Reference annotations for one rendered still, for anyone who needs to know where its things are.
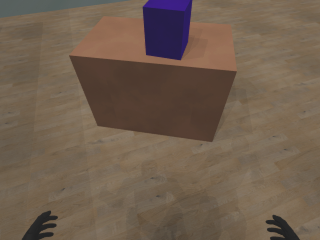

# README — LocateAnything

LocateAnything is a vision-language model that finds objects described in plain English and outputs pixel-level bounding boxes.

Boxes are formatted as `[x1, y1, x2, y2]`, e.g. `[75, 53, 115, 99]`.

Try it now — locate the left robot hand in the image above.
[22, 210, 58, 240]

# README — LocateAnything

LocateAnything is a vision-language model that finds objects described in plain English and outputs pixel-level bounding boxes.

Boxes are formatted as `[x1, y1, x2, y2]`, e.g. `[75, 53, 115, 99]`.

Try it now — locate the pedestal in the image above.
[69, 16, 237, 142]

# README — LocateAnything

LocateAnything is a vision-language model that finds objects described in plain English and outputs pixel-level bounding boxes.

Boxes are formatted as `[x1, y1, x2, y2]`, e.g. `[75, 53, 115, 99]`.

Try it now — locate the right robot hand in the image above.
[265, 215, 300, 240]

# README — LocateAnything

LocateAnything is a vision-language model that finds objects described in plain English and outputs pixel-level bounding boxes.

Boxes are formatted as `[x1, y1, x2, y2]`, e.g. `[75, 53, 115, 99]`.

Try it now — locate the carton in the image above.
[142, 0, 193, 60]

